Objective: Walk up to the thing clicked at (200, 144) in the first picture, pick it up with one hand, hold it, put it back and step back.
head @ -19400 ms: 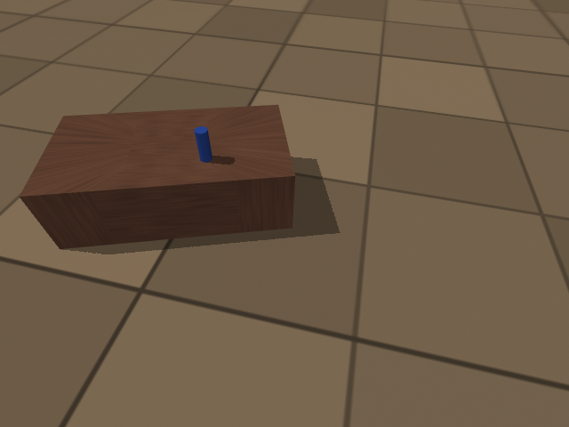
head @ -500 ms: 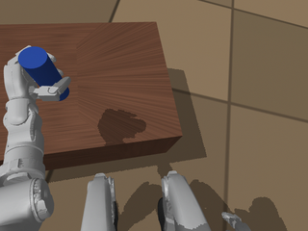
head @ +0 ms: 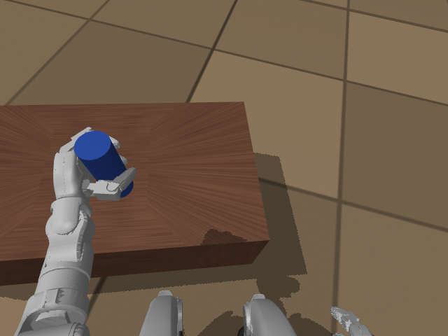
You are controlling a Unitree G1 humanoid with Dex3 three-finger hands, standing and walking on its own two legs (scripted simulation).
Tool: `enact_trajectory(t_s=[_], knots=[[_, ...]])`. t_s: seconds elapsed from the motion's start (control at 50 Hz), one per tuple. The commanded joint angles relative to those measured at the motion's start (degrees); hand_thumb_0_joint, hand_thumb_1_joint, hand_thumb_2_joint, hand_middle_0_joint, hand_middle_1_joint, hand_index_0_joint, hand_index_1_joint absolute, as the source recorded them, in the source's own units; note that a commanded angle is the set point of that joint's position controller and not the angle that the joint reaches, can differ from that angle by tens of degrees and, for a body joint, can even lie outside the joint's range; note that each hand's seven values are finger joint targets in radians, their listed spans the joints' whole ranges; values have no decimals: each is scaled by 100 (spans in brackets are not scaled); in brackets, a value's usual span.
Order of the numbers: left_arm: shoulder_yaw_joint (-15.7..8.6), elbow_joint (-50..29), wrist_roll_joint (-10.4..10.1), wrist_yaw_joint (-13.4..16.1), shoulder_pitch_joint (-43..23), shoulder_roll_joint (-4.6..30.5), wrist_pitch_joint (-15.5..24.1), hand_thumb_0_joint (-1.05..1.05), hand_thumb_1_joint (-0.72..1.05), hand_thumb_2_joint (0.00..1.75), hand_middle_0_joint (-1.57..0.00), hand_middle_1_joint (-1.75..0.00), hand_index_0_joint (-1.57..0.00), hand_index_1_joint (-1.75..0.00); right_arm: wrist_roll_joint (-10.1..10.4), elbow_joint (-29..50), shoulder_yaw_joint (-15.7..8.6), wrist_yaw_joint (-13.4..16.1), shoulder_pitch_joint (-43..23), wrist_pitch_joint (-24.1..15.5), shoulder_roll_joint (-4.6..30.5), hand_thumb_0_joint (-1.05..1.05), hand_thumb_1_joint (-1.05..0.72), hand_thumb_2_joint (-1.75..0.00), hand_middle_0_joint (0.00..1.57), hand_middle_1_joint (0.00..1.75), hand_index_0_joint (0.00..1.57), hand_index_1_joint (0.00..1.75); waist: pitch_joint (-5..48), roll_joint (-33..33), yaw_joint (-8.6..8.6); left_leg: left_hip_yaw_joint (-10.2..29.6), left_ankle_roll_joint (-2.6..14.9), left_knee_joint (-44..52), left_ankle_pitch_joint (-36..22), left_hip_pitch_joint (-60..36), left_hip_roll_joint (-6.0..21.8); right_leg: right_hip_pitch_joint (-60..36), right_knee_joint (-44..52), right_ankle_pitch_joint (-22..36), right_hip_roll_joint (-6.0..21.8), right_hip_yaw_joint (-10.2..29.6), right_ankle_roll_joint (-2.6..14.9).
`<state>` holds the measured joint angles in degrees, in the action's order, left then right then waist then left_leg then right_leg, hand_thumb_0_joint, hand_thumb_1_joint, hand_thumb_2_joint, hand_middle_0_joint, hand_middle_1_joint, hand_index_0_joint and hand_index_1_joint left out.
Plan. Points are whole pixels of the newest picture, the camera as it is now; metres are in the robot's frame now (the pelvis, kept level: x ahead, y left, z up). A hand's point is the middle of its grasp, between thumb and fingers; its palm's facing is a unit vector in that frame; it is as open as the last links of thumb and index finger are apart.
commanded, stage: lift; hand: left
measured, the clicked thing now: (107, 168) +0.41 +0.19 +0.04
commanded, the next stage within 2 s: hold in 0.94 s
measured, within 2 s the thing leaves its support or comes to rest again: neither
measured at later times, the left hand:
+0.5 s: hand (110, 161) +0.39 +0.17 +0.09, palm faces +0.14 -0.99 -0.01, open 8.0 cm
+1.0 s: hand (108, 157) +0.38 +0.17 +0.11, palm faces +0.16 -0.99 -0.01, open 8.0 cm
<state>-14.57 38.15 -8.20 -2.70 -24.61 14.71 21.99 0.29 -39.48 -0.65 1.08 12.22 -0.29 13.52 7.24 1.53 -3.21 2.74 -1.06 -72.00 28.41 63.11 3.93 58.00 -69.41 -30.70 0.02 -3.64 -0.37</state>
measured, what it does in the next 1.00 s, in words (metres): rises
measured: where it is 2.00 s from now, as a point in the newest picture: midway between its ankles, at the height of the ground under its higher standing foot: outside the picture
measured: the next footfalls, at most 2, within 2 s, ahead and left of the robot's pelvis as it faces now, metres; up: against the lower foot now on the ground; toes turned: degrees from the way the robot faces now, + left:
none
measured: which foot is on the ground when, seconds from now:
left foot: down 0.00-1.00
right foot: down 0.00-1.00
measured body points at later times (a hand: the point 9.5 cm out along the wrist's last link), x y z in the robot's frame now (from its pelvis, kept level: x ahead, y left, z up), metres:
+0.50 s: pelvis +0.02 +0.00 +0.05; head +0.09 +0.01 +0.49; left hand +0.38 +0.23 +0.09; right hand +0.14 -0.25 -0.07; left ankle +0.05 +0.13 -0.63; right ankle +0.03 -0.13 -0.63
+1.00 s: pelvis +0.03 +0.00 +0.06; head +0.09 +0.00 +0.51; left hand +0.37 +0.22 +0.11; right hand +0.16 -0.25 -0.05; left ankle +0.05 +0.13 -0.63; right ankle +0.03 -0.13 -0.63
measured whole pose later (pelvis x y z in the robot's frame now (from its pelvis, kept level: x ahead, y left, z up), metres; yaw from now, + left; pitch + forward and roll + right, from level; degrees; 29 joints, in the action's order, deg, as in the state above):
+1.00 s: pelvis +0.03 +0.00 +0.06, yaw +1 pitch +9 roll -1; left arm -8.9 29.1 -8.6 0.1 -12.2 10.0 21.5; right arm 0.0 -38.3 -0.8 1.2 12.8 0.5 12.8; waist 3.2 1.2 -1.8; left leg 0.5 -1.2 -52.0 23.5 38.0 3.2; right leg 33.9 -50.2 -25.7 0.5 -2.4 -0.5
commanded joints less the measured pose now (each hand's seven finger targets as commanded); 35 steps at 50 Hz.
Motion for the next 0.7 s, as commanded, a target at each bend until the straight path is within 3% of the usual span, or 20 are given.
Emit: enact_trajectory(t_s=[0.0, 0.06, 0.12, 0.16, 0.18, 0.2, 0.26, 0.32, 0.36, 0.42, 0.44, 0.6, 0.62, 0.68], knots=[[-119, -1206, -13, 37, -1485, 875, 445, 0, 31, 132, -136, -145, -138, -145, -18, 535, -316, 38, 323, -178, 867, 0, -90, -90, 20, 30, 20, 30, 1998, 172, -35, -47, 162, 1282, -820, -2007, -181, -1165, 1345, 1256, -95, 185, 148], [84, -1568, -26, 48, -1598, 735, 502, 0, 29, 130, -135, -145, -138, -144, -20, 626, -317, 38, 263, -202, 859, 0, -91, -90, 20, 30, 20, 30, 1995, 238, -39, -57, 138, 1491, -853, -2373, -189, -1289, 1500, 1304, -92, 155, 151], [-59, -1538, -27, 103, -1359, 832, 508, 0, 29, 129, -136, -145, -138, -144, -23, 636, -292, 39, 252, -194, 817, 0, -91, -90, 20, 30, 20, 30, 2009, 200, 33, -51, 133, 1644, -981, -2512, -194, -1525, 1599, 1408, -99, 127, 138], [219, -1715, -58, 89, -1400, 575, 522, 0, 28, 129, -134, -144, -136, -143, -24, 667, -278, 30, 217, -206, 797, 0, -91, -90, 20, 30, 20, 30, 1892, 264, -24, -54, 113, 1765, -1010, -2713, -190, -1518, 1661, 1439, -108, 97, 146], [231, -1725, -67, 98, -1396, 550, 519, 0, 29, 129, -134, -145, -136, -144, -30, 663, -274, 35, 231, -203, 789, 0, -91, -90, 20, 30, 20, 30, 1903, 254, -38, -52, 110, 1787, -1088, -2793, -187, -1584, 1699, 1506, -108, 88, 138], [-3, -1541, -55, 130, -1128, 744, 483, 0, 29, 130, -134, -145, -136, -144, -22, 604, -305, 51, 294, -198, 839, 0, -91, -90, 20, 30, 20, 30, 1970, 164, 28, -52, 121, 1793, -1244, -2835, -179, -1668, 1723, 1627, -110, 96, 139], [248, -1710, -100, 88, -1112, 515, 507, 0, 29, 130, -134, -145, -136, -145, -24, 663, -270, 49, 237, -192, 797, 0, -91, -90, 20, 30, 20, 30, 1891, 151, -7, -77, 115, 1891, -1393, -2995, -176, -1818, 1820, 1783, -102, 105, 131], [90, -1611, -66, 147, -912, 648, 451, 0, 29, 130, -132, -144, -135, -143, -28, 646, -278, 55, 258, -179, 772, 0, -91, -90, 20, 30, 20, 30, 1805, 21, 78, -134, 140, 1950, -1516, -2918, -197, -2104, 1960, 1949, -86, 148, 95], [235, -1593, -123, 129, -784, 387, 459, 0, 27, 131, -133, -146, -135, -145, -27, 708, -261, 36, 206, -183, 760, 0, -91, -90, 20, 30, 20, 30, 1696, -91, 71, -149, 143, 2022, -1571, -2905, -207, -2229, 2020, 2021, -80, 151, 90], [105, -1849, -53, 195, -882, 650, 476, 0, 28, 129, -131, -143, -133, -143, -24, 707, -282, 48, 223, -143, 750, 0, -91, -90, 20, 30, 20, 30, 1696, -3, 136, -202, 149, 2100, -1626, -3032, -220, -2408, 2134, 2092, -62, 203, 76], [294, -1777, -44, 173, -780, 463, 473, 0, 28, 129, -132, -144, -134, -143, -30, 706, -262, 41, 209, -146, 725, 0, -91, -90, 20, 30, 20, 30, 1598, -29, 66, -196, 142, 2142, -1574, -3052, -220, -2399, 2144, 2036, -68, 181, 84], [256, -2200, -86, 267, -701, 450, 485, 0, 32, 133, -133, -146, -135, -146, -35, 743, -273, 51, 154, -130, 709, 0, -90, -90, 20, 30, 20, 30, 1487, -25, 94, -194, 120, 2397, -1553, -3350, -226, -2575, 2352, 1973, -82, 156, 87], [284, -1842, -82, 261, -357, 317, 430, 0, 31, 133, -133, -147, -136, -147, -37, 722, -267, 49, 165, -130, 694, 0, -91, -90, 20, 30, 20, 30, 1488, -124, 102, -190, 125, 2382, -1665, -3337, -217, -2626, 2334, 2072, -90, 150, 82], [344, -2203, -90, 268, -542, 340, 428, 0, 28, 133, -134, -148, -137, -148, -38, 747, -274, 60, 140, -139, 709, 0, -91, -90, 20, 30, 20, 30, 1586, -64, 100, -228, 143, 2378, -1962, -3464, -231, -2804, 2385, 2401, -68, 189, 57]])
